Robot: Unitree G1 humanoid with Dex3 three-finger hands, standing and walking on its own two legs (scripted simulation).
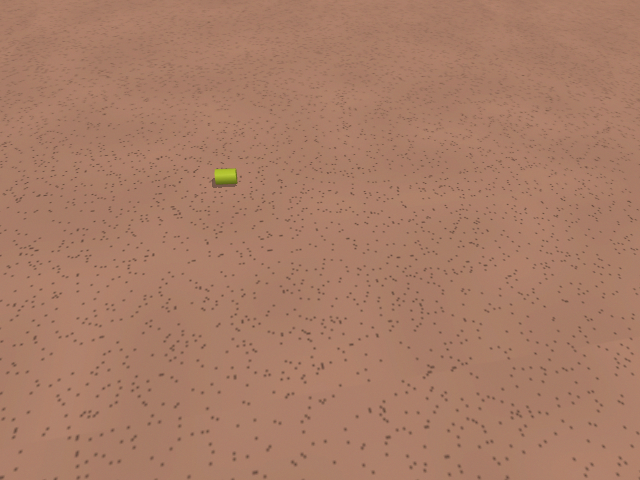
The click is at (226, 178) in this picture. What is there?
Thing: lying can
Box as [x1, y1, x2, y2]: [215, 168, 236, 184]
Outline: 235,168 215,169 216,184 236,183
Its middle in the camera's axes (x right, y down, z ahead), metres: -0.42 -0.29 +1.84
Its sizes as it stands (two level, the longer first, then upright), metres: 0.094 0.071 0.071
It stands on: the floor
